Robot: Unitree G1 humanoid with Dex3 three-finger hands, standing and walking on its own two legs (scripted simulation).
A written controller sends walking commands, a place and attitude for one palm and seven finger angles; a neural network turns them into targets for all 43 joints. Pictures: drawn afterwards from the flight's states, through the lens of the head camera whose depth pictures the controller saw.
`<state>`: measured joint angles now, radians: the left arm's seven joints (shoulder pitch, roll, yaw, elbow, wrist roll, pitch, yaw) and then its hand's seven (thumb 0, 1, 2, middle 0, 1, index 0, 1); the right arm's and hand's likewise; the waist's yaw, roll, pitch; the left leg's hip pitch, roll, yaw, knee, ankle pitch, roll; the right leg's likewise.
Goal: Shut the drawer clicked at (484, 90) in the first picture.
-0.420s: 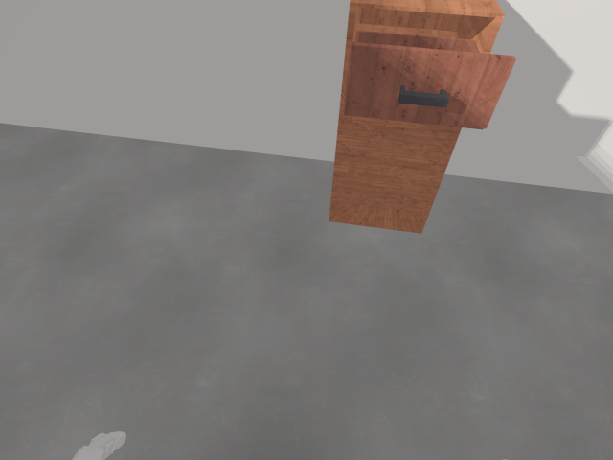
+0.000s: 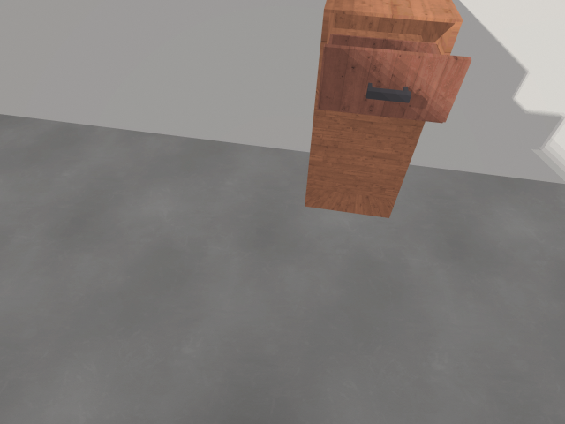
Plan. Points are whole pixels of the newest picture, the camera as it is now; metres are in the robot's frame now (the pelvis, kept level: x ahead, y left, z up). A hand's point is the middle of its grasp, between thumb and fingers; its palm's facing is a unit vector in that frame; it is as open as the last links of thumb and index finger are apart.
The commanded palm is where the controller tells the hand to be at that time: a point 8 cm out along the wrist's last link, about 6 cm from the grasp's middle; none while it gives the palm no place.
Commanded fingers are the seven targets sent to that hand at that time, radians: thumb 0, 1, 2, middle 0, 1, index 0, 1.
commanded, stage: stand and wait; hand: left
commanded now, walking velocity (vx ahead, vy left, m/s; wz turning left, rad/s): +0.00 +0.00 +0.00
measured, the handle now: (387, 91) +0.93 -0.23 +0.03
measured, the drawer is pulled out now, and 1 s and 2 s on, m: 0.28 0.28 0.28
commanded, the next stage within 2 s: look at it before walking up in 0.54 s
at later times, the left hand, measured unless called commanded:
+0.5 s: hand out of the picture +0.06 +0.23 -0.15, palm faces -0.04 -0.94 -0.33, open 7.4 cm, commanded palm none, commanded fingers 0.00 0.90 0.90 -0.20 -0.30 -0.20 -0.30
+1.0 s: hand out of the picture +0.08 +0.23 -0.15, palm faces -0.04 -0.94 -0.33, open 7.4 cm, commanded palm none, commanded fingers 0.00 0.90 0.90 -0.20 -0.30 -0.20 -0.30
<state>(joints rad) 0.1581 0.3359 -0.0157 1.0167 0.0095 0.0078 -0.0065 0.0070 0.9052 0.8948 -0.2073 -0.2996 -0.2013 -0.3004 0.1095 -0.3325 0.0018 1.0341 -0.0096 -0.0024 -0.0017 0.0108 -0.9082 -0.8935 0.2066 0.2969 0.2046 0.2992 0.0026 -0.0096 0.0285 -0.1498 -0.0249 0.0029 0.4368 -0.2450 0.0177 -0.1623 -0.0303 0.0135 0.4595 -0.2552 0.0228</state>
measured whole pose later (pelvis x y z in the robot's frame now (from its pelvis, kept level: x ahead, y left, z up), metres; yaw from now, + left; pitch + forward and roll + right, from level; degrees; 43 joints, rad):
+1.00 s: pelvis +0.00 -0.02 +0.00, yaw +0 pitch -2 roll +0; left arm 0.14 0.34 -0.01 1.08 0.01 -0.01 -0.01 0.01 0.91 0.89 -0.21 -0.30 -0.20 -0.30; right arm 0.12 -0.33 0.00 1.11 0.00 -0.01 0.00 0.01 -0.91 -0.89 0.21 0.30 0.20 0.30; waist 0.00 0.00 0.03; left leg -0.13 0.01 0.00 0.37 -0.21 -0.01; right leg -0.15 0.00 0.01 0.40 -0.22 -0.01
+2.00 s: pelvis -0.01 -0.07 +0.00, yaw -21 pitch +1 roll +2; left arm 0.35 0.18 0.05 0.95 0.01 -0.02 -0.01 0.01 0.91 0.89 -0.21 -0.30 -0.20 -0.30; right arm 0.16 -0.26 -0.07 0.95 -0.03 0.03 0.00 0.01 -0.91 -0.89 0.20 0.30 0.20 0.30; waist 0.04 0.02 0.02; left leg -0.51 0.07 -0.02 1.10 -0.27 -0.08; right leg -0.23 0.10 0.07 0.40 -0.19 -0.10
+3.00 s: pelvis +0.25 -0.11 -0.03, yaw -57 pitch +0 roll +0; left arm 0.08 0.17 0.05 0.91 0.03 0.00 -0.03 0.01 0.91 0.90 -0.20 -0.30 -0.20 -0.30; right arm 0.51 -0.10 -0.03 1.08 0.00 0.00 -0.03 0.01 -0.91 -0.89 0.21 0.30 0.20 0.30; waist -0.05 -0.04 0.11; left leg -0.14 0.11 0.35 0.92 -0.53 -0.02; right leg -0.39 0.03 -0.17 0.66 -0.25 -0.11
